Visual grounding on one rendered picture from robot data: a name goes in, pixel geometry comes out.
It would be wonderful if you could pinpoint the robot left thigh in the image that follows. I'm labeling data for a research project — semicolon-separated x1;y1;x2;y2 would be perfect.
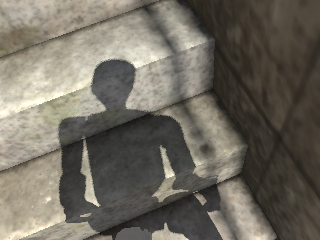
115;227;152;240

